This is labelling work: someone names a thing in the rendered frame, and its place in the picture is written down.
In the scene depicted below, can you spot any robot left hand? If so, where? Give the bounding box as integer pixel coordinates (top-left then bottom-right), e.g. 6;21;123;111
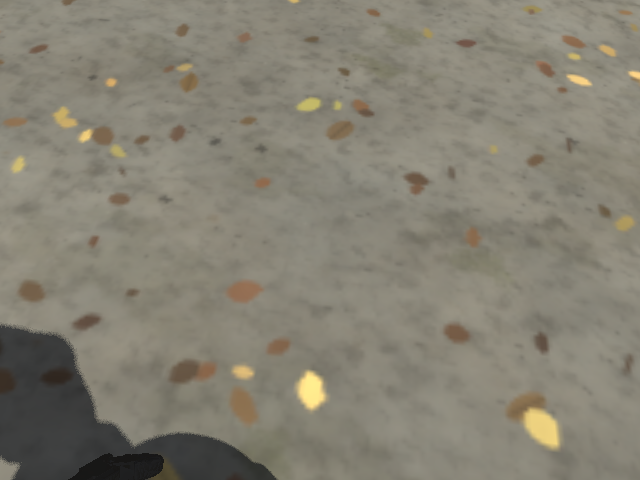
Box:
68;453;164;480

